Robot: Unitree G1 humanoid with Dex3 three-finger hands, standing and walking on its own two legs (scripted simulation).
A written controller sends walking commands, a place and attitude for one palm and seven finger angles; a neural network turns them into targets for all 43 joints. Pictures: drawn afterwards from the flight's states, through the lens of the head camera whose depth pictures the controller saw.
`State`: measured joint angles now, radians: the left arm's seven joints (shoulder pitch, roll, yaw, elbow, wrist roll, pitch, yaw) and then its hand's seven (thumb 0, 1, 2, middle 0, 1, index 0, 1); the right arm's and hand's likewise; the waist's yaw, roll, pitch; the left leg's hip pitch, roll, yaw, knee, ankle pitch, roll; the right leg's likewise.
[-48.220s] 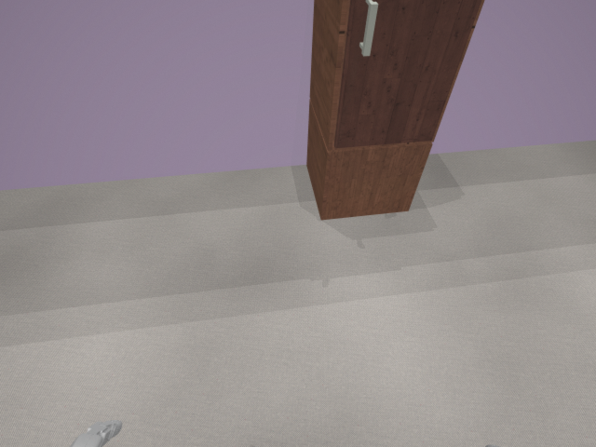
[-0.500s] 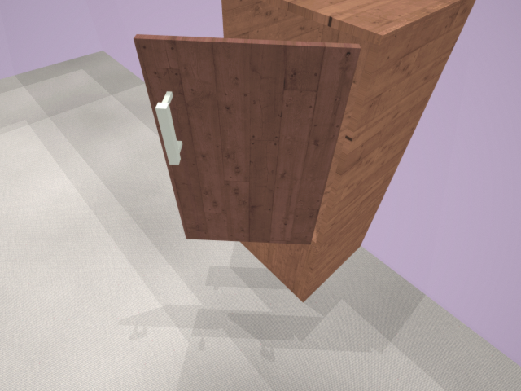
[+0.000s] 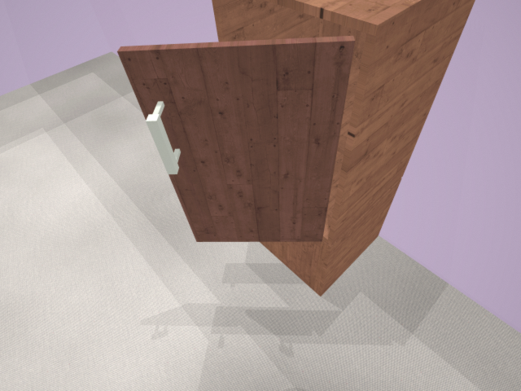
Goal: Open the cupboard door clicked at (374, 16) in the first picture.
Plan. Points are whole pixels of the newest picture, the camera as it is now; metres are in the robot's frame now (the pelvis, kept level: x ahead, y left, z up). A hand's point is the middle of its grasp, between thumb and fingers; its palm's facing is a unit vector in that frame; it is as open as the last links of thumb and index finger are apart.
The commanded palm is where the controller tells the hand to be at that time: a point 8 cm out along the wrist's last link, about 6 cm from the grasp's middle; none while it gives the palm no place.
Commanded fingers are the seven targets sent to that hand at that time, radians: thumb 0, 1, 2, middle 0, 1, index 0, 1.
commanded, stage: look again from close up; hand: left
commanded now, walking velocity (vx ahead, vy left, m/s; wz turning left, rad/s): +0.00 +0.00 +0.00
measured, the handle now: (166, 139) +0.54 +0.22 +0.08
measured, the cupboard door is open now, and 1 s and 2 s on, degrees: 45 45 45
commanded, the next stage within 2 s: raise the hand with hooked fingers in 0.42 s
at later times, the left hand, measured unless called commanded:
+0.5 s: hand out of the picture +0.06 +0.15 -0.17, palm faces +0.02 -0.97 -0.24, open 7.3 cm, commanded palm none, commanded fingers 0.00 0.90 0.90 -0.20 -0.30 -0.20 -0.30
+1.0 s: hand (150, 385) +0.14 +0.18 -0.04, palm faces +0.11 -0.99 +0.01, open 8.9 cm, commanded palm +0.14 +0.23 -0.02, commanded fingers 0.00 0.32 0.65 -0.24 -0.68 -0.24 -0.68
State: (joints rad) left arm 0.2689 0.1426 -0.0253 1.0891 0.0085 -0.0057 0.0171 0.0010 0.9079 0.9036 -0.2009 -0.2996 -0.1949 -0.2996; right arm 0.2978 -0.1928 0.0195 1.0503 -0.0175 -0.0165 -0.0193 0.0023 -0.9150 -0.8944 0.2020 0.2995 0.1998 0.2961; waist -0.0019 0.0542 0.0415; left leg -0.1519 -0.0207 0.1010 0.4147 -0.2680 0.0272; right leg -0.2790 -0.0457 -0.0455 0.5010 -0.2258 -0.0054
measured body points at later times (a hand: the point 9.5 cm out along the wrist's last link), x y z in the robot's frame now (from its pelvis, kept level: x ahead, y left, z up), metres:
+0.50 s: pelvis +0.03 -0.03 +0.00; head +0.06 -0.05 +0.45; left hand +0.06 +0.20 -0.15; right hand +0.04 -0.25 -0.17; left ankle -0.03 +0.10 -0.74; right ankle +0.02 -0.11 -0.74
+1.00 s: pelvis -0.03 -0.02 -0.06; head +0.02 -0.01 +0.39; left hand +0.13 +0.23 -0.04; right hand +0.23 -0.26 -0.08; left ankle -0.03 +0.10 -0.74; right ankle +0.02 -0.11 -0.74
